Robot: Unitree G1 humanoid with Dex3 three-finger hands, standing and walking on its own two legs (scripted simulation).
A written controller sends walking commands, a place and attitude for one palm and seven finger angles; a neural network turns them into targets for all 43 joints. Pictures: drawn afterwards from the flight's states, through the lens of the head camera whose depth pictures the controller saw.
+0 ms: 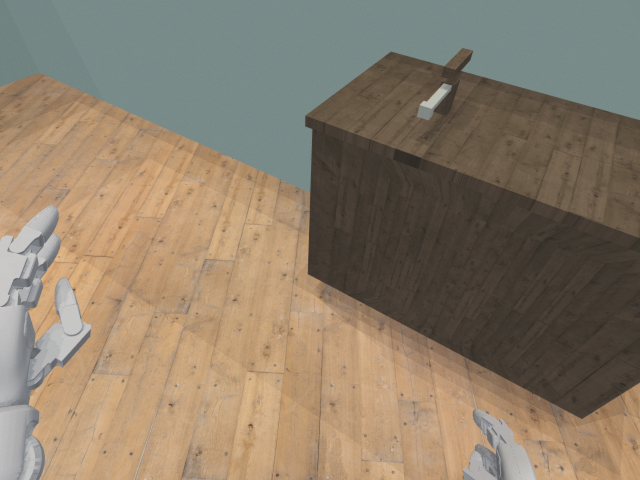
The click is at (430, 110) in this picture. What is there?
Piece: tap's lever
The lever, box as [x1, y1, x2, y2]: [417, 101, 435, 119]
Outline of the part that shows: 423,101 419,106 417,116 428,119 432,114 435,104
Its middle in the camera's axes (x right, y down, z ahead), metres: +0.23 -0.28 +0.86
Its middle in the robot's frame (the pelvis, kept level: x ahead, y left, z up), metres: +0.85 -0.18 +0.05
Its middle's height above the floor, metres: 0.83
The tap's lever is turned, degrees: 0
